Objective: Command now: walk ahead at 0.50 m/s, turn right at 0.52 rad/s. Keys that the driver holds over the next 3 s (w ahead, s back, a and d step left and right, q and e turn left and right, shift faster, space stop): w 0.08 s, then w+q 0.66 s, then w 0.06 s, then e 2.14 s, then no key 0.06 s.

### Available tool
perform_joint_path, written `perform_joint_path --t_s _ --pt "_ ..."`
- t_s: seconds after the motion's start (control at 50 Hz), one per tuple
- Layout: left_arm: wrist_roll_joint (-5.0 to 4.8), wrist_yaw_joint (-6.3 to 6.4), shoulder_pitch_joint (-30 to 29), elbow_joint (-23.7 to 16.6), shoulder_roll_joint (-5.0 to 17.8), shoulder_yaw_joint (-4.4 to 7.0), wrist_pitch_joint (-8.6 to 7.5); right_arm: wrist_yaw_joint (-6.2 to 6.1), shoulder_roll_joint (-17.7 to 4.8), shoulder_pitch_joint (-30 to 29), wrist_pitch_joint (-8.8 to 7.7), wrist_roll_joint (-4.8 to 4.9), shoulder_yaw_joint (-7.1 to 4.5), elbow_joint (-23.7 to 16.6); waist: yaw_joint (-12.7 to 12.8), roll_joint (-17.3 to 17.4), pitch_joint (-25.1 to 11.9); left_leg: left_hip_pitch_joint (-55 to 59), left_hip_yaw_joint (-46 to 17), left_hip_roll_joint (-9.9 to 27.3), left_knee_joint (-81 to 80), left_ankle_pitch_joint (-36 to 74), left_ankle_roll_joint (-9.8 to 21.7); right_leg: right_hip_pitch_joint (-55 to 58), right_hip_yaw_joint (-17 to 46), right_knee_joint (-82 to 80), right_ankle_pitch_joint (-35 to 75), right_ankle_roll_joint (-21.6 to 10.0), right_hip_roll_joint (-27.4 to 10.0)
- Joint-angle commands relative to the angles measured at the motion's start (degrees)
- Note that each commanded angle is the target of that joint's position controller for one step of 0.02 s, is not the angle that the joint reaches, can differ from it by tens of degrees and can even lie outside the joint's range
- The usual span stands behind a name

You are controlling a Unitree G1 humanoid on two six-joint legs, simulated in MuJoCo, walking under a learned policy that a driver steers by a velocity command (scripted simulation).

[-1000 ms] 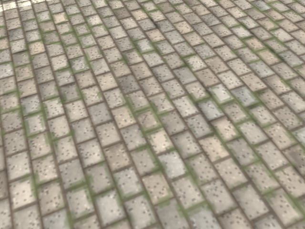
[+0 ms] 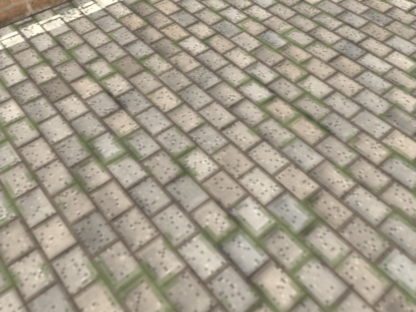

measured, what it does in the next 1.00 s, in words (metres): walks ahead: left foot, then right foot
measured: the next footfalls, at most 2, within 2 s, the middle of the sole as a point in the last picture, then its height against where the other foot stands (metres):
left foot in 0.38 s outside the picture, level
right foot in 0.90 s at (221, 240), level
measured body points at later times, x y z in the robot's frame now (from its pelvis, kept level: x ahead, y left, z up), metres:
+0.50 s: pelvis +0.29 +0.06 -0.01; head +0.32 +0.06 +0.44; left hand +0.32 +0.32 -0.14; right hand +0.40 -0.21 -0.13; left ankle +0.35 +0.11 -0.74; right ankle +0.17 -0.05 -0.64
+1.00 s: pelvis +0.56 +0.05 -0.01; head +0.60 +0.04 +0.44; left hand +0.66 +0.33 -0.11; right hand +0.63 -0.22 -0.15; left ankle +0.39 +0.12 -0.65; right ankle +0.66 -0.01 -0.74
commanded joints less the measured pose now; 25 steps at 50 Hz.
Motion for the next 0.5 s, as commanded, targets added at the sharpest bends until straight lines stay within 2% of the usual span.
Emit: perform_joint_path --t_s 0.02,0.08,0.14,0.24,0.28,0.3,0.34,0.36,0.38,0.4,0.42,0.44,0.46,0.48,0.5 --pt "-0.32 0.12 1.9 -2.8 7.2 1.41 -2.03 0.42 -4.0 4.4 1.73 -0.6 -0.91 -2.2 -2.1 -0.5 -3.4 -4.2 0.6 1.0 -5.1 3.7 -1.6 3.7 15.9 -12.2 19.8 -8.2 -15.0" --pt "-0.33 0.05 6.0 -1.8 6.7 1.07 -2.23 0.71 -4.1 -2.6 1.99 -0.38 -0.78 -4.3 0.5 -2.5 -1.3 -8.2 1.7 1.3 -14.0 11.7 -2.0 5.8 14.7 -13.6 20.5 -5.6 -14.0" --pt "-0.24 0.11 9.2 -0.6 6.0 0.52 -2.63 1.19 -3.9 -7.0 1.84 0.21 -0.43 -5.1 2.8 -4.0 -1.3 -9.2 2.7 0.9 -21.9 18.3 -0.8 11.2 12.2 -13.7 24.3 -2.4 -14.0" --pt "1.02 0.76 12.3 1.1 5.9 -0.32 -3.06 1.85 -4.1 -14.2 1.3 0.92 0.02 -7.2 5.2 -4.3 1.1 -10.5 4.6 -1.1 -30.2 18.9 2.6 19.5 9.3 -14.2 27.6 -1.5 -16.9" --pt "1.55 1.3 11.8 1.7 6.3 -0.48 -3.08 2.18 -4.5 -14.2 1.04 1.05 -0.05 -7.6 4.2 -4.3 2.0 -8.5 4.7 -2.6 -32.7 15.5 4.4 21.6 7.8 -13.3 31.7 -1.4 -18.6" --pt "1.7 1.58 10.4 1.7 6.7 -0.54 -3.14 2.17 -4.7 -12.5 0.94 1.12 -0.19 -7.2 2.8 -4.4 1.6 -5.2 5.1 -3.9 -34.1 13.2 5.6 21.7 6.3 -11.5 38.1 -0.9 -18.9" --pt "2.05 1.99 8.6 1.9 7.8 -0.51 -3.19 1.47 -6.1 -4.8 0.84 1.15 -0.95 -4.7 -0.8 -5.3 -2.5 4.8 6.7 -8.3 -35.2 8.2 8.0 22.5 3.7 -2.0 55.6 0.4 -18.9" --pt "2.15 2.0 8.0 2.0 8.3 -0.48 -2.91 1.06 -7.0 3.0 0.55 0.98 -1.61 -2.1 -4.1 -4.6 -6.4 12.7 7.4 -10.3 -38.0 8.1 9.4 21.8 2.2 7.8 58.6 1.0 -18.0" --pt "1.73 2.06 7.0 1.4 8.4 -0.69 -2.97 0.56 -8.8 12.1 0.16 0.09 -2.47 0.4 -8.4 -3.3 -10.8 25.9 2.6 -6.9 -39.9 9.5 11.9 13.4 0.5 20.8 49.6 2.0 -16.8" --pt "-0.27 1.5 10.1 -1.2 4.7 -1.69 -3.41 -0.06 -16.0 19.0 0.28 -1.03 -4.67 1.1 -8.1 8.1 -18.2 43.8 -22.5 9.1 -40.3 7.4 20.4 -6.5 -3.4 44.9 23.2 5.3 -9.3" --pt "0.69 1.06 9.6 -1.5 6.5 -1.11 -3.83 0.74 -14.2 16.1 1.02 1.2 -4.46 1.5 -5.7 10.1 -20.1 47.3 -43.1 15.1 -49.1 10.6 24.6 -19.7 1.9 55.4 -17.3 5.7 -1.6" --pt "1.73 0.76 4.8 -3.0 6.8 -1.21 -4.05 1.14 -13.2 10.8 1.19 2.45 -4.27 0.9 -3.9 4.7 -11.5 40.5 -35.8 12.8 -50.2 5.6 23.1 -24.6 6.8 56.0 -12.8 5.0 -6.4" --pt "1.5 0.35 1.6 -4.0 6.8 -1.47 -4.65 1.2 -10.2 7.4 1.35 2.23 -3.66 0.1 -3.2 0.7 -6.4 32.7 -29.5 11.2 -52.1 6.8 21.5 -24.5 6.3 52.6 -8.6 5.2 -8.9" --pt "1.51 0.15 0.5 -4.5 6.2 -1.51 -4.52 1.03 -8.4 6.1 1.33 1.94 -3.15 0.2 -1.5 -1.6 -2.7 26.2 -25.1 8.5 -53.7 10.5 19.4 -22.6 6.0 48.3 -7.4 5.5 -10.7" --pt "2.18 0.09 0.6 -5.0 5.7 -1.66 -3.62 0.74 -7.3 5.6 1.13 2.08 -2.72 0.7 0.3 -1.5 -1.3 21.7 -21.8 6.0 -54.6 14.3 17.9 -20.1 5.9 44.9 -7.2 6.5 -11.8"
